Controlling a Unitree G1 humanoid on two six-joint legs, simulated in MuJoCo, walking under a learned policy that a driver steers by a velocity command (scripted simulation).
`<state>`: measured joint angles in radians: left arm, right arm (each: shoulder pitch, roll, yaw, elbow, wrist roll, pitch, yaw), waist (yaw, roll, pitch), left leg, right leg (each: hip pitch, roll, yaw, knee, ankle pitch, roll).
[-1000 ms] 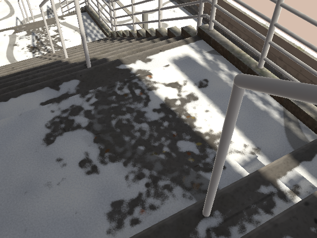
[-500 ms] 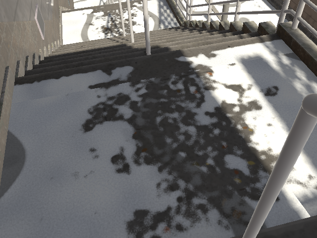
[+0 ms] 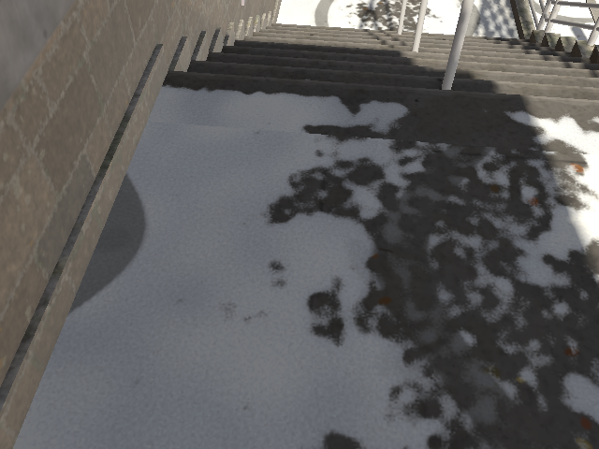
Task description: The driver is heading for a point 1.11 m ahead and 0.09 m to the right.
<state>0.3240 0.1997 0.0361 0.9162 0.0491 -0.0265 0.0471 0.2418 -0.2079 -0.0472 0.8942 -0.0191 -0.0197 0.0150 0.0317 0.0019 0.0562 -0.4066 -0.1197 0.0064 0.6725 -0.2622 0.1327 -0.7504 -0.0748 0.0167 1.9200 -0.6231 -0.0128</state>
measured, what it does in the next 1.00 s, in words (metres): goes down: right foot 0.17 m lower, then left foot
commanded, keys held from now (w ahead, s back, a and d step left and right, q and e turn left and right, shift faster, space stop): w+q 0.22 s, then w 0.04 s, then w+e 0.74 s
